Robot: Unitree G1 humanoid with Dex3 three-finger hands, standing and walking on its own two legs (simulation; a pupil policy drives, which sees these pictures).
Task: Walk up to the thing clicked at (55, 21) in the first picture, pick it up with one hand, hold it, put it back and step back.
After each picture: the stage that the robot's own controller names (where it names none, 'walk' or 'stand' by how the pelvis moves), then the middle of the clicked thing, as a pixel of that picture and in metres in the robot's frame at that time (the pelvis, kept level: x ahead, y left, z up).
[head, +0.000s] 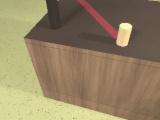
stand; (53, 9) +0.93 +0.20 +0.04
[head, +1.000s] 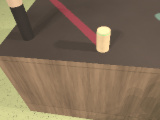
walk; (21, 19) +0.78 +0.38 +0.06
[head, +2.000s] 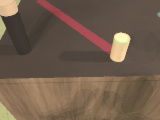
rise first; (16, 29) +0.61 +0.30 +0.08
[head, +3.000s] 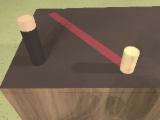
stand; (32, 42) +0.60 +0.26 +0.04
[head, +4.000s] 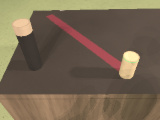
stand; (29, 47) +0.57 +0.27 +0.04
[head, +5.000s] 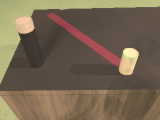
stand; (31, 44) +0.59 +0.26 +0.04
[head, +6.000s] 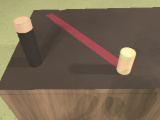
stand; (29, 44) +0.60 +0.27 +0.04
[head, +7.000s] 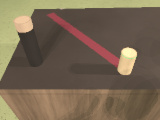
stand; (30, 43) +0.60 +0.27 +0.04
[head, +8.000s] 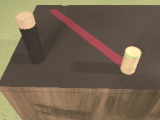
rise first; (32, 40) +0.60 +0.27 +0.04
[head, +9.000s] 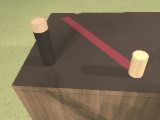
go down; (44, 44) +0.62 +0.25 +0.04
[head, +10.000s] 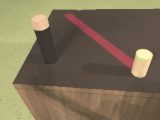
go down; (45, 41) +0.61 +0.25 +0.05
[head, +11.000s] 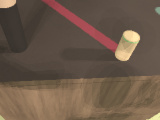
go down; (11, 23) +0.59 +0.24 +0.09
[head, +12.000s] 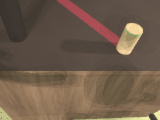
close in; (10, 11) +0.61 +0.24 +0.11
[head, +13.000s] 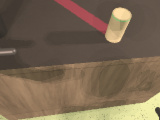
close; out of the picture +0.61 +0.26 +0.13
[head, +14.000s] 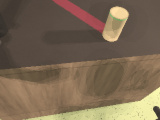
lift; out of the picture +0.61 +0.25 +0.13
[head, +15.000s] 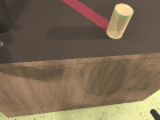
lift; out of the picture +0.62 +0.24 +0.13
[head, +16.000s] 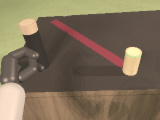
lift; (35, 46) +0.60 +0.24 +0.08
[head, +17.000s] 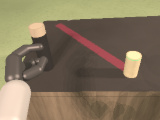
close; (42, 48) +0.62 +0.23 +0.06
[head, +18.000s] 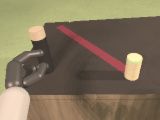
hold; (42, 51) +0.61 +0.24 +0.06
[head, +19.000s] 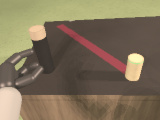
hold; (43, 51) +0.60 +0.23 +0.05
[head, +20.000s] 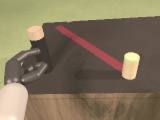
stand; (41, 51) +0.62 +0.24 +0.05
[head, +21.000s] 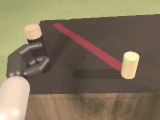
stand; (38, 50) +0.61 +0.24 +0.05
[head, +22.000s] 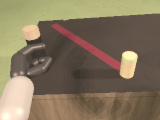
stand; (37, 51) +0.61 +0.25 +0.05
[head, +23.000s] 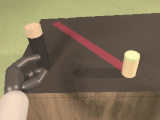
stand; (39, 49) +0.61 +0.24 +0.05
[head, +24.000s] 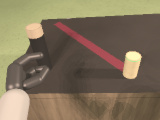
close; (40, 49) +0.61 +0.24 +0.05
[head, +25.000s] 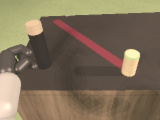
crouch; (39, 46) +0.62 +0.24 +0.05
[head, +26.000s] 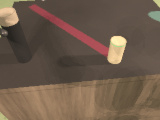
lower; (16, 38) +0.61 +0.24 +0.06
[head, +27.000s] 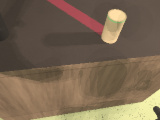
lower; out of the picture +0.61 +0.25 +0.12
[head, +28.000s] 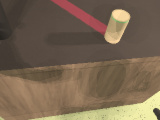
lower; out of the picture +0.61 +0.25 +0.12
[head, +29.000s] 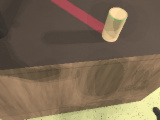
lower; out of the picture +0.61 +0.25 +0.12
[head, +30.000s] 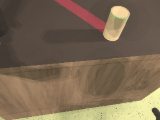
loosen; out of the picture +0.61 +0.25 +0.13
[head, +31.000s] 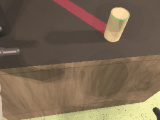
withdraw; out of the picture +0.63 +0.26 +0.13
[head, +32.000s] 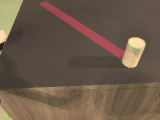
sink last; out of the picture +0.68 +0.43 -0.03
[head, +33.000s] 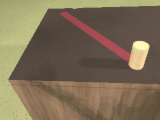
stand; out of the picture +0.58 +1.06 -0.70
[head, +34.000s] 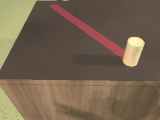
stand; out of the picture +0.55 +1.06 -0.70
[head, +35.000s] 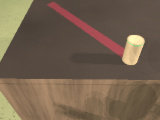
stand; out of the picture +0.52 +1.05 -0.68
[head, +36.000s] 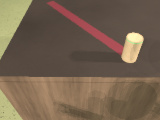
stand; out of the picture +0.51 +1.05 -0.68
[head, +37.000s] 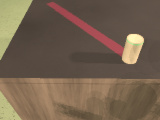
stand; out of the picture +0.48 +1.05 -0.68
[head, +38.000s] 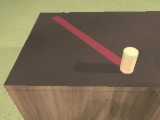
stand; out of the picture +0.48 +1.03 -0.74
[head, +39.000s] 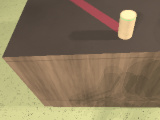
walk; out of the picture +0.53 +1.06 -0.72
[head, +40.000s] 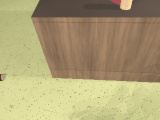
walk; out of the picture +0.87 +0.99 -0.73
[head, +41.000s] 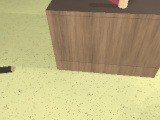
stand; (0, 70) +1.11 +0.93 -0.73
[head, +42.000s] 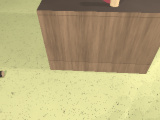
stand; out of the picture +1.00 +0.98 -0.74
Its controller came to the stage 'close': yes
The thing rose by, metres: 0.00
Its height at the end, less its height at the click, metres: -0.79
